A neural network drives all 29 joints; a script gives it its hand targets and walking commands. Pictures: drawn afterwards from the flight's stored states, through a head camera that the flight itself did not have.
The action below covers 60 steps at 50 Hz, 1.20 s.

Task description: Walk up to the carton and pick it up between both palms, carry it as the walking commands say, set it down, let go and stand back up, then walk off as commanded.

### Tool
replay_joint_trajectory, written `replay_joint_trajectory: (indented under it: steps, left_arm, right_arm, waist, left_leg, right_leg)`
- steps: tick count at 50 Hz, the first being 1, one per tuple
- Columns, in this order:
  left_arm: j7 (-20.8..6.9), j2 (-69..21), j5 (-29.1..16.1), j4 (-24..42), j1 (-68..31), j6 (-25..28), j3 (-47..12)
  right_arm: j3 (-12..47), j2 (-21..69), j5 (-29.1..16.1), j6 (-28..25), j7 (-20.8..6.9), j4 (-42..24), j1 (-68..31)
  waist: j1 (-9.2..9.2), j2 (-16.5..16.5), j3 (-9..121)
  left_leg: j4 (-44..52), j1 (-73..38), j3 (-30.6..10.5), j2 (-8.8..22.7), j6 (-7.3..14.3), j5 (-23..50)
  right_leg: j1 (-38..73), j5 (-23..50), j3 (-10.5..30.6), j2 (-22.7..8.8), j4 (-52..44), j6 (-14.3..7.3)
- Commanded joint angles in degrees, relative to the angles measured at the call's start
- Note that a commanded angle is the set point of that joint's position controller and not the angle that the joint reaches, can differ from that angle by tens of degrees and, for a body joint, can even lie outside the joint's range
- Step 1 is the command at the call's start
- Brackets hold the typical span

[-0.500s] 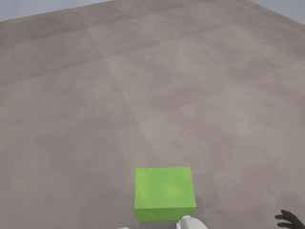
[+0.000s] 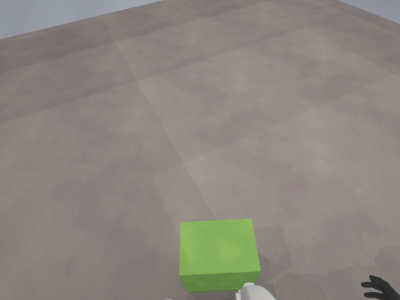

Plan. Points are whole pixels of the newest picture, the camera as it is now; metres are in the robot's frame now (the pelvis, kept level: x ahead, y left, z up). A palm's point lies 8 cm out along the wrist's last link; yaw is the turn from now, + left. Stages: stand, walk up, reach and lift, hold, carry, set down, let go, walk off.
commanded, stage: walk up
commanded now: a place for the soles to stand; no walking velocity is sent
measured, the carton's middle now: (217, 257) +0.38 -0.02 -0.56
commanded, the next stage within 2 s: none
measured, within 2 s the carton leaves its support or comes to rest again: neither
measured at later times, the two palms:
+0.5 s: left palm out of the picture +0.10 +0.34 -0.09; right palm out of the picture +0.10 -0.34 -0.06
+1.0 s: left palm out of the picture +0.08 +0.27 -0.07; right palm out of the picture +0.01 -0.40 -0.08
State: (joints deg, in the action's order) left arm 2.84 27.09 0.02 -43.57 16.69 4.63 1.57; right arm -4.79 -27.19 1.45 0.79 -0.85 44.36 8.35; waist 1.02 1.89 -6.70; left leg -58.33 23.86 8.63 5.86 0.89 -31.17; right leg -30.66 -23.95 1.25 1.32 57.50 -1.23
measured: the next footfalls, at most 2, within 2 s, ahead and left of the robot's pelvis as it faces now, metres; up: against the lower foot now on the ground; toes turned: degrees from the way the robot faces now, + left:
right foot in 0.72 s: +0.03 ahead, -0.16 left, +0.00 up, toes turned -2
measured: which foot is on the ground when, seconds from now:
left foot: down 0.00-1.00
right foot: down 0.00-0.46, up 0.48-0.70, down 0.72-1.00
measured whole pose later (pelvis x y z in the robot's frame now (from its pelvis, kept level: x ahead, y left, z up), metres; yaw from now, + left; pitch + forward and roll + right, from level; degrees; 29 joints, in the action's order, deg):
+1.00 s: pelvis -0.07 -0.05 +0.00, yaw -6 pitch -4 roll +1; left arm 0.3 27.1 0.0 -43.6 11.8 0.3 2.5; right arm -4.8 -26.6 1.5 -1.0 1.8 46.6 8.3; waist 1.0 0.1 -8.4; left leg -57.7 25.0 5.8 5.6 -1.3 -27.9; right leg -30.0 -24.6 2.5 2.3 58.7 -1.2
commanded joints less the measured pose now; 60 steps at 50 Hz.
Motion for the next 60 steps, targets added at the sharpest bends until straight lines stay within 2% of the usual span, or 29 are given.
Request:
replay_joint_trajectory:
  steps: [1, 6, 9, 10, 13, 17, 18, 19, 21, 22, 23, 24, 28, 30, 33, 34, 35, 36, 37, 38, 42, 44, 47, 48, 50, 51, 53, 54, 60]
  left_arm:
    - [1.0, 17.0, 1.4, -0.7, -2.0, 0.8, 4.2]
    - [0.4, 11.4, 1.5, 0.7, -6.8, 0.3, 3.1]
    - [0.4, 11.3, 0.0, -0.3, -2.4, 0.4, 3.7]
    - [0.5, 12.2, 0.0, -1.4, -2.3, 0.2, 3.9]
    - [0.4, 12.3, 0.2, -0.9, -2.8, 0.3, 3.7]
    - [0.6, 15.1, 1.6, -0.7, -2.2, 0.6, 4.1]
    - [0.8, 15.4, 1.8, -0.6, -1.5, 0.7, 4.2]
    - [-1.0, 15.2, 2.1, 3.4, -8.6, -2.2, 3.8]
    - [-1.2, 11.6, 1.3, 5.8, -11.1, -3.6, 2.7]
    - [-1.0, 10.7, 1.1, 7.1, -12.4, -3.7, 2.8]
    - [-0.7, 9.7, 1.4, 6.7, -11.9, -4.4, 3.2]
    - [-0.6, 9.6, 0.8, 6.6, -10.4, -5.1, 3.7]
    - [-2.7, 10.6, 0.5, 5.3, -8.9, -5.7, 4.8]
    - [-3.2, 9.8, 0.6, 4.5, -9.3, -5.5, 4.8]
    - [-4.0, 8.8, -0.6, 1.8, -3.1, -4.5, 5.1]
    - [-3.6, 9.4, 0.1, 0.1, -1.1, -3.6, 6.1]
    - [-3.4, 12.4, 1.1, -1.9, 2.7, -3.3, 7.1]
    - [-2.7, 17.1, 1.9, -1.0, 3.0, -2.9, 7.9]
    - [-2.3, 19.6, 1.5, 1.1, -1.4, -2.9, 7.2]
    - [-1.9, 18.7, 1.1, 0.5, -4.2, -2.7, 7.0]
    - [-1.8, 14.4, 1.8, 0.9, -12.3, -3.3, 5.0]
    - [-2.0, 11.8, 1.1, 1.1, -12.5, -3.4, 4.4]
    - [-2.2, 8.6, 0.4, 0.7, -11.8, -3.7, 3.9]
    - [-2.3, 9.5, 0.2, -0.5, -10.2, -3.9, 4.8]
    - [-2.7, 9.9, 0.5, -1.3, -4.7, -3.3, 5.2]
    - [-3.0, 11.3, 1.3, -1.6, -4.3, -2.6, 5.9]
    - [-3.3, 14.4, 1.7, 0.0, -6.4, -2.4, 5.7]
    - [-3.0, 16.3, 1.6, 1.0, -9.2, -2.7, 6.0]
    - [-2.7, 12.5, 1.3, 2.5, -12.2, -3.0, 4.6]
  right_arm:
    - [-2.5, -9.6, -1.0, 0.2, 0.2, -1.0, -2.5]
    - [-3.0, -11.4, 0.0, -1.2, 0.1, 0.2, 1.9]
    - [-2.7, -12.8, -0.4, -1.5, 0.0, -1.2, -2.6]
    - [-2.5, -12.0, -0.8, -1.5, 0.1, -0.9, -3.5]
    - [-2.2, -11.9, -0.5, -1.1, 0.5, -2.3, -5.5]
    - [-1.7, -8.7, -1.1, -0.2, 0.3, -2.2, -5.6]
    - [-1.7, -8.0, -0.9, -0.2, 0.1, -2.0, -4.8]
    - [-2.1, -10.4, -3.8, -1.3, 1.5, 0.6, -0.8]
    - [-2.4, -11.1, -2.7, -1.7, 2.8, 1.4, 7.4]
    - [-3.4, -15.1, -2.8, -2.2, 2.9, 1.1, 8.4]
    - [-4.7, -19.0, -2.1, -2.6, 3.3, 0.9, 7.7]
    - [-5.0, -20.4, -2.1, -2.9, 3.4, 0.1, 5.2]
    - [-4.4, -17.0, -1.8, -3.6, 5.2, -1.8, 2.0]
    - [-3.5, -16.1, -1.4, -3.6, 4.9, -1.8, 1.8]
    - [-3.1, -16.2, -1.4, -2.9, 3.9, -4.4, -5.7]
    - [-2.4, -14.7, -1.2, -2.4, 3.2, -3.3, -5.1]
    - [-2.2, -10.5, -1.4, -1.5, 3.0, -3.4, -3.1]
    - [-0.9, -7.2, -2.1, -1.3, 3.3, -4.7, -3.8]
    - [-0.3, -8.5, -2.6, -0.6, 3.9, -5.3, -6.3]
    - [-1.3, -11.0, -2.3, -0.8, 3.9, -5.1, -9.1]
    - [-1.8, -10.3, -2.1, -1.9, 2.9, 1.2, 2.4]
    - [-2.2, -10.6, -1.9, -2.5, 2.8, 2.3, 6.5]
    - [-2.7, -15.9, -1.0, -4.0, 3.1, 1.8, 2.3]
    - [-2.3, -16.5, -0.8, -4.2, 2.9, 0.9, -1.3]
    - [-1.4, -15.0, -0.6, -4.0, 2.7, -0.5, -7.9]
    - [-1.2, -12.8, -0.8, -3.7, 2.7, 0.0, -5.8]
    - [-1.2, -9.6, -0.8, -2.5, 3.0, -0.4, -4.3]
    - [-1.8, -12.3, -0.8, -2.1, 3.0, 0.6, -2.7]
    - [-2.0, -10.8, -1.0, -2.8, 2.3, 3.8, 6.1]
  waist:
    - [0.24, -12.3, 4.4]
    - [2.53, -4.9, 3.3]
    - [0.04, 3.5, 6.3]
    - [0.02, 1.5, 3.7]
    - [-1.07, 2.6, 3.2]
    - [-0.24, -9.2, 1.1]
    - [-0.38, -7.6, 3.1]
    - [0.79, -12.9, 0.1]
    - [3.70, -7.9, 4.4]
    - [6.08, 0.1, 7.6]
    - [4.78, 7.2, 5.1]
    - [3.41, 8.8, 3.6]
    - [0.86, 5.4, 0.3]
    - [1.77, 8.4, -1.3]
    - [-2.53, 14.2, 6.4]
    - [-3.61, 12.2, 7.9]
    - [-3.90, 0.9, 9.8]
    - [-3.96, -15.8, 7.2]
    - [-2.84, -9.8, 6.2]
    - [-2.88, -3.6, 2.6]
    - [1.72, -9.1, 3.0]
    - [3.30, -9.8, 6.8]
    - [1.14, 0.4, 4.7]
    - [-0.64, 3.5, 2.2]
    - [-4.47, 1.5, 1.6]
    - [-2.95, -4.5, 1.4]
    - [-2.31, -17.8, 1.9]
    - [-2.33, -14.6, 1.3]
    - [1.65, -10.6, 3.1]
  left_leg:
    - [5.6, 2.4, -9.8, -3.1, 2.5, -4.8]
    - [22.1, -6.8, -15.2, 3.1, 5.0, -0.9]
    - [27.1, -4.7, -17.2, 11.7, 9.3, 6.9]
    - [26.3, -3.1, -16.7, 12.2, 9.9, 9.7]
    - [20.2, 1.8, -10.6, 7.6, 6.1, 5.1]
    - [9.7, 1.0, -8.6, -1.4, 3.3, -2.5]
    - [8.5, -0.9, -8.9, -2.3, 3.5, -3.3]
    - [4.8, -5.2, -6.3, -6.0, 3.0, 3.8]
    - [15.3, -13.1, -13.6, 1.1, 5.4, 15.4]
    - [24.9, -15.4, -23.8, 13.1, 9.1, 24.7]
    - [29.2, -13.1, -27.9, 25.2, 15.0, 43.4]
    - [30.6, -14.2, -32.2, 29.7, 19.3, 51.2]
    - [22.6, -10.9, -17.8, 21.6, 15.7, 56.5]
    - [25.1, -8.1, -15.7, 19.0, 13.1, 44.5]
    - [21.0, -6.8, -10.1, 14.3, 8.1, 29.9]
    - [15.9, -2.9, -6.7, 11.2, 5.7, 22.4]
    - [4.7, 2.8, -5.6, 7.9, 3.5, 10.4]
    - [-8.2, 13.9, -2.6, 0.5, 0.6, -2.7]
    - [-10.6, 12.4, -8.4, -0.1, 0.4, -9.0]
    - [-11.0, 10.3, -10.7, 0.1, 0.7, -7.4]
    - [1.7, -2.6, -5.2, -2.4, 1.4, 0.2]
    - [13.1, -9.8, -7.6, -2.3, 2.1, 5.6]
    - [32.4, -2.7, -28.5, 13.7, 9.1, -2.6]
    - [35.7, 2.7, -30.2, 17.3, 11.5, -7.2]
    - [30.4, 9.4, -25.3, 15.1, 10.2, -5.1]
    - [22.3, 11.2, -18.1, 9.4, 5.6, -5.4]
    - [2.0, 7.6, -7.3, -2.7, 2.0, -3.2]
    - [-2.4, 5.1, -9.0, -3.4, 1.7, -3.9]
    - [10.4, -5.5, -8.1, -2.7, 2.9, 2.2]
  right_leg:
    - [1.9, -7.2, 38.4, -13.4, -30.2, -12.1]
    - [-7.1, 3.8, 18.6, -5.4, -18.3, -6.1]
    - [1.1, 10.7, 1.7, 0.7, -5.8, -1.8]
    - [2.5, 9.4, 0.4, 0.2, -4.8, -1.8]
    - [4.2, 13.3, 4.9, -1.9, -10.4, -4.3]
    - [-1.7, -0.7, 28.2, -10.7, -26.2, -9.5]
    - [-2.9, -4.1, 32.3, -12.5, -29.1, -11.3]
    - [-7.8, 21.5, 26.7, -10.1, -25.7, -13.5]
    - [-10.1, 35.6, 17.6, -4.6, -11.2, -8.9]
    - [-11.9, 28.0, 9.1, 1.2, 0.2, -3.6]
    - [-12.8, 2.8, 1.2, 1.6, 12.3, 0.2]
    - [-13.9, -11.3, 4.3, 1.3, 18.7, 0.6]
    - [-10.0, -11.4, 4.4, -1.5, 17.7, 0.0]
    - [-8.0, -11.1, -0.4, -1.3, 10.5, 0.3]
    - [4.1, -2.5, -5.4, -1.4, -8.3, 0.0]
    - [8.8, 3.1, -5.1, -0.2, -13.3, -0.5]
    - [15.4, 4.6, 5.5, -1.7, -18.7, -2.0]
    - [15.1, 8.0, 28.1, -11.9, -28.4, -6.9]
    - [8.6, 7.4, 41.4, -18.6, -32.0, -14.0]
    - [4.6, 7.2, 43.6, -18.6, -34.7, -14.1]
    - [-4.0, 5.8, 24.5, -11.2, -26.5, -11.0]
    - [-5.1, 5.9, 21.4, -9.3, -21.4, -9.4]
    - [-2.7, -1.1, 5.2, 0.0, -4.1, -1.9]
    - [0.6, -6.2, 1.7, 0.3, -0.6, -1.3]
    - [8.5, -4.5, 1.5, -1.5, -5.8, -1.9]
    - [11.4, -6.7, 8.9, -3.2, -16.0, -4.2]
    - [0.7, -25.0, 34.2, -12.9, -36.6, -10.1]
    - [-3.3, -33.3, 39.4, -15.2, -40.4, -11.0]
    - [-4.7, -20.4, 26.4, -11.1, -30.3, -8.3]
